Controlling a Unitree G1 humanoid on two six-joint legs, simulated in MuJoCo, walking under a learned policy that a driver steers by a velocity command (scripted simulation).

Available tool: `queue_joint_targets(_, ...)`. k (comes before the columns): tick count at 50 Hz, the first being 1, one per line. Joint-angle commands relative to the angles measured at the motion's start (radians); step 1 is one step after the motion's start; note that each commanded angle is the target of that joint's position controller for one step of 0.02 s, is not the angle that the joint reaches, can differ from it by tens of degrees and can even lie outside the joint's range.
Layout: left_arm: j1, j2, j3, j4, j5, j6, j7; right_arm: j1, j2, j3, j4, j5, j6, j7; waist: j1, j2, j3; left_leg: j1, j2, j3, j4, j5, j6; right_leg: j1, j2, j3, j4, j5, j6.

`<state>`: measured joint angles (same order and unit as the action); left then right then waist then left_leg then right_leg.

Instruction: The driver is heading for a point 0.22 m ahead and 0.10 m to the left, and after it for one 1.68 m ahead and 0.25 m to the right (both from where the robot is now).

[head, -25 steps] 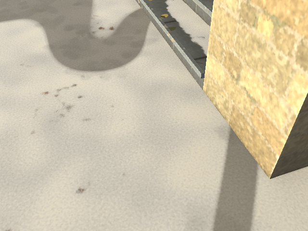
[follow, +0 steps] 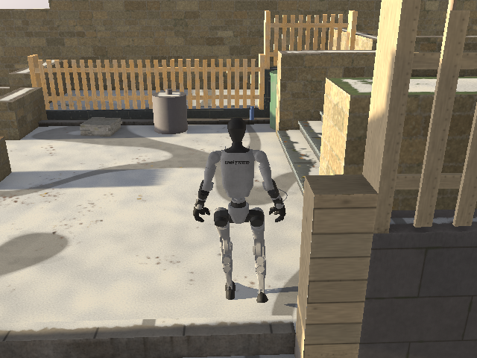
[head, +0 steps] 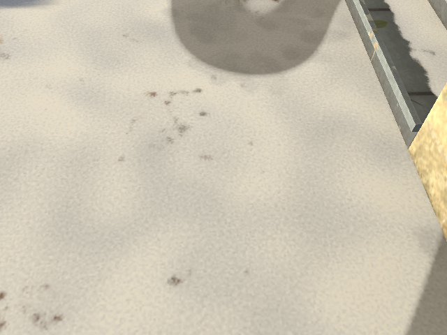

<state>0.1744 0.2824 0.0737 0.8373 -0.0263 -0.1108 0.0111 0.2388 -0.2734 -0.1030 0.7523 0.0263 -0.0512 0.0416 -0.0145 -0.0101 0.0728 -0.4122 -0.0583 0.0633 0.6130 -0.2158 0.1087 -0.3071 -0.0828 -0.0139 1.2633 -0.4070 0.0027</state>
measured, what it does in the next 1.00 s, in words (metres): walks ahead: right foot, then left foot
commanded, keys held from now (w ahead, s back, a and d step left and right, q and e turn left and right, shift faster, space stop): q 0.36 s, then e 0.64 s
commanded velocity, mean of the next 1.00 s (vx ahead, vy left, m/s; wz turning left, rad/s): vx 0.12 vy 0.00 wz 0.09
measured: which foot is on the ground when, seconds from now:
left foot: down 0.00-0.38, up 0.40-0.74, down 0.76-1.00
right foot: up 0.00-0.36, down 0.38-0.78, up 0.80-1.00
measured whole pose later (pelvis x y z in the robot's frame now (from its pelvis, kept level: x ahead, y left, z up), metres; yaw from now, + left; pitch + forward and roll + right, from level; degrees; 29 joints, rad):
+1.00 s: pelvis +0.22 +0.02 +0.02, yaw +2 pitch +0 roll -1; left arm 0.19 0.35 0.11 0.77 -0.03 0.05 0.04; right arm 0.21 -0.22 -0.05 0.70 -0.02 0.00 -0.05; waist 0.00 -0.04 0.04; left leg -0.17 0.01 0.06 0.40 -0.24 0.04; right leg -0.58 0.05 0.13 1.16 -0.33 0.11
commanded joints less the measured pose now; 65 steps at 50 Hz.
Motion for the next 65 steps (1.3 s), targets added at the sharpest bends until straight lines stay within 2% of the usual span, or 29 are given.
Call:
queue_joint_targets(1, -0.031, 0.102, 0.021, -0.107, 0.014, -0.052, 0.003, 0.024, -0.081, -0.008, -0.089, -0.011, -0.042, -0.007, 0.017, 0.053, -0.156, 0.368, 0.257, -0.474, -0.358, 0.178, 0.184, -0.359, -0.040, 0.110, -0.015, 0.110, -0.040)
queue_joint_targets(5, -0.068, 0.058, 0.021, -0.139, 0.048, -0.015, 0.003, 0.080, -0.123, -0.012, -0.087, -0.002, -0.041, -0.032, 0.036, -0.008, -0.135, 0.318, 0.236, -0.369, -0.319, 0.629, 0.184, -0.377, -0.012, 0.076, -0.181, 0.111, 0.028)
queue_joint_targets(6, -0.106, 0.042, 0.018, -0.156, 0.049, -0.006, 0.006, 0.100, -0.129, -0.010, -0.086, -0.016, -0.030, -0.039, 0.025, -0.005, -0.138, 0.308, 0.223, -0.345, -0.312, 0.687, 0.173, -0.381, 0.003, 0.063, -0.222, 0.163, 0.043)
queue_joint_targets(11, -0.245, 0.000, 0.007, -0.192, 0.045, 0.003, -0.007, 0.119, -0.132, -0.021, -0.087, -0.009, 0.027, -0.081, -0.019, 0.139, -0.142, 0.180, 0.108, -0.268, -0.243, 0.614, 0.059, -0.225, 0.120, -0.001, -0.591, 0.479, 0.047)
queue_joint_targets(13, -0.280, 0.031, 0.016, -0.206, 0.025, 0.004, -0.012, 0.133, -0.134, -0.024, -0.087, 0.001, 0.034, -0.089, -0.025, 0.134, -0.139, 0.196, 0.123, -0.326, -0.219, 0.522, 0.043, -0.201, 0.140, 0.022, -0.674, 0.466, 0.050)
queue_joint_targets(15, -0.275, 0.049, 0.019, -0.206, 0.024, 0.003, -0.018, 0.114, -0.126, -0.028, -0.092, 0.008, 0.039, -0.095, -0.017, 0.147, -0.126, 0.259, 0.143, -0.398, -0.184, 0.442, 0.041, -0.183, 0.127, 0.074, -0.757, 0.453, 0.037)
queue_joint_targets(17, -0.196, 0.095, 0.032, -0.185, 0.014, -0.003, -0.015, 0.037, -0.130, -0.032, -0.125, 0.004, 0.032, -0.099, 0.037, 0.160, -0.135, 0.308, 0.157, -0.455, -0.090, 0.481, 0.024, -0.131, 0.112, 0.100, -0.803, 0.449, 0.000)
queue_joint_targets(18, -0.124, 0.105, 0.033, -0.161, 0.026, -0.011, -0.012, -0.036, -0.121, -0.029, -0.160, 0.004, 0.028, -0.101, 0.085, 0.152, -0.166, 0.283, 0.120, -0.439, -0.007, 0.496, 0.003, -0.028, 0.096, 0.092, -0.890, 0.534, -0.029)
queue_joint_targets(19, -0.037, 0.141, 0.034, -0.141, 0.056, -0.019, -0.010, -0.034, -0.051, -0.006, -0.183, -0.013, 0.023, -0.095, 0.089, 0.057, -0.274, 0.240, 0.054, -0.379, 0.180, 0.366, -0.030, 0.178, -0.017, 0.150, -0.848, 0.812, -0.072)
queue_joint_targets(20, -0.019, 0.140, 0.023, -0.137, 0.079, -0.011, -0.007, 0.137, 0.022, 0.012, -0.171, -0.036, 0.029, -0.094, 0.007, -0.186, -0.361, 0.025, -0.089, -0.308, 0.468, -0.364, -0.094, 0.422, -0.242, 0.397, -0.776, 1.340, -0.230)
queue_joint_targets(21, 0.009, 0.090, 0.007, -0.107, 0.063, -0.001, -0.015, 0.312, -0.044, 0.008, -0.144, -0.030, 0.039, -0.087, -0.053, -0.310, -0.482, -0.055, -0.083, -0.346, 0.652, -0.525, -0.133, 0.479, -0.392, 0.686, -0.822, 1.170, -0.377)
queue_joint_targets(22, -0.069, 0.026, -0.011, -0.138, 0.035, 0.008, -0.023, 0.269, -0.124, -0.009, -0.105, -0.021, 0.062, -0.086, -0.032, -0.162, -0.419, -0.059, -0.025, -0.361, 0.707, -0.440, -0.163, 0.389, -0.322, 0.626, -0.849, 0.914, -0.349)
queue_joint_targets(24, -0.116, -0.027, -0.041, -0.129, 0.030, 0.047, -0.040, 0.089, -0.108, -0.005, -0.120, -0.035, 0.097, -0.085, -0.006, -0.045, -0.266, -0.075, 0.034, -0.254, 0.598, -0.379, -0.194, 0.207, -0.174, 0.422, -0.887, 0.626, -0.265)
queue_joint_targets(26, -0.148, 0.060, -0.018, -0.126, 0.027, 0.081, -0.032, 0.020, -0.060, 0.008, -0.147, -0.035, 0.107, -0.083, -0.023, -0.093, -0.178, 0.023, 0.038, -0.157, 0.352, -0.351, -0.200, 0.051, -0.071, 0.336, -0.941, 0.509, -0.203)
queue_joint_targets(29, -0.092, 0.140, 0.013, -0.128, 0.028, 0.103, -0.016, 0.003, -0.035, 0.017, -0.131, -0.025, 0.095, -0.093, 0.007, -0.132, -0.215, 0.077, 0.003, -0.118, 0.186, -0.320, -0.187, 0.108, -0.069, 0.364, -0.955, 0.506, -0.221)
queue_joint_targets(34, -0.076, 0.147, 0.019, -0.133, 0.007, 0.119, 0.011, -0.031, -0.059, 0.012, -0.109, -0.017, 0.090, -0.098, 0.020, -0.153, -0.201, 0.126, -0.004, -0.138, 0.078, -0.199, -0.131, 0.061, -0.092, 0.461, -1.042, 0.183, -0.202)
queue_joint_targets(38, -0.067, 0.135, 0.030, -0.131, -0.014, 0.136, 0.035, 0.053, -0.057, 0.006, -0.066, -0.027, 0.069, -0.080, -0.028, -0.134, -0.171, 0.353, 0.021, -0.110, -0.208, -0.038, -0.063, -0.089, -0.018, 0.416, -1.030, 0.002, -0.122)
queue_joint_targets(39, -0.089, 0.105, 0.025, -0.147, -0.014, 0.134, 0.039, 0.088, -0.117, -0.010, -0.063, -0.048, 0.069, -0.086, -0.038, -0.032, -0.153, 0.429, 0.154, -0.240, -0.276, -0.089, -0.002, -0.229, 0.045, 0.333, -0.901, -0.034, -0.065)
queue_joint_targets(40, -0.133, 0.089, 0.023, -0.190, -0.016, 0.121, 0.034, 0.059, -0.194, -0.030, -0.077, -0.073, 0.063, -0.081, -0.025, 0.245, -0.089, 0.349, 0.372, -0.508, -0.383, -0.060, 0.119, -0.388, 0.192, 0.148, -0.642, -0.099, -0.027)
queue_joint_targets(41, -0.103, 0.128, 0.044, -0.172, -0.001, 0.108, 0.033, -0.021, -0.155, -0.018, -0.112, -0.102, 0.048, -0.082, -0.005, 0.235, -0.084, 0.276, 0.474, -0.573, -0.386, 0.119, 0.178, -0.391, 0.161, 0.198, -0.403, -0.163, 0.006)
queue_joint_targets(43, 0.047, 0.154, 0.063, -0.092, 0.003, 0.128, 0.031, -0.165, -0.082, 0.008, -0.158, -0.071, 0.027, -0.089, 0.084, 0.111, -0.111, 0.271, 0.357, -0.361, -0.321, 0.299, 0.097, -0.341, 0.172, 0.202, -0.164, -0.062, 0.028)
queue_joint_targets(44, 0.075, 0.142, 0.062, -0.078, 0.008, 0.141, 0.035, -0.176, -0.073, 0.014, -0.161, -0.048, 0.022, -0.087, 0.085, 0.103, -0.110, 0.287, 0.331, -0.303, -0.302, 0.347, 0.073, -0.351, 0.165, 0.193, -0.094, -0.015, 0.045)
queue_joint_targets(47, 0.037, 0.102, 0.043, -0.110, 0.005, 0.154, 0.028, -0.101, -0.058, 0.027, -0.138, -0.035, 0.029, -0.090, 0.038, 0.106, -0.097, 0.329, 0.292, -0.190, -0.300, 0.425, 0.095, -0.373, 0.141, 0.148, 0.004, 0.068, 0.102)
queue_joint_targets(51, -0.064, 0.098, 0.023, -0.183, 0.000, 0.151, 0.015, -0.013, -0.110, 0.014, -0.113, -0.046, 0.050, -0.105, -0.031, 0.146, -0.079, 0.477, 0.331, -0.176, -0.311, 0.401, 0.125, -0.424, 0.088, 0.117, -0.179, 0.091, 0.152)
queue_joint_targets(57, -0.095, 0.086, 0.007, -0.253, 0.009, 0.151, -0.014, -0.040, -0.179, -0.012, -0.117, -0.039, 0.057, -0.087, -0.042, 0.178, -0.074, 0.369, 0.365, -0.082, -0.307, 0.342, 0.123, -0.232, 0.022, 0.000, -0.397, 0.050, 0.118)
queue_joint_targets(61, -0.074, 0.098, 0.021, -0.275, 0.007, 0.154, -0.027, -0.051, -0.193, -0.023, -0.103, -0.007, 0.050, -0.081, -0.015, 0.203, -0.095, 0.345, 0.386, -0.049, -0.240, 0.384, 0.083, -0.109, 0.044, -0.043, -0.572, 0.042, 0.050)
queue_joint_targets(63, 0.019, 0.105, 0.037, -0.251, 0.016, 0.150, -0.034, -0.060, -0.173, -0.023, -0.088, 0.012, 0.049, -0.078, 0.043, 0.153, -0.124, 0.287, 0.344, 0.016, -0.098, 0.323, 0.002, 0.070, 0.082, -0.060, -0.811, 0.229, -0.012)
queue_joint_targets(64, 0.093, 0.178, 0.064, -0.232, 0.017, 0.143, -0.022, 0.009, -0.126, -0.013, -0.070, -0.010, 0.045, -0.075, 0.049, -0.012, -0.173, 0.135, 0.274, 0.094, 0.102, 0.172, -0.078, 0.274, 0.036, 0.054, -0.860, 0.508, -0.055)
queue_joint_targets(65, 0.111, 0.302, 0.086, -0.258, 0.022, 0.136, -0.003, -0.005, -0.043, 0.018, -0.127, -0.080, 0.045, -0.071, 0.015, -0.350, -0.191, -0.200, 0.143, 0.116, 0.432, -0.470, -0.176, 0.443, -0.247, 0.423, -0.796, 1.016, -0.199)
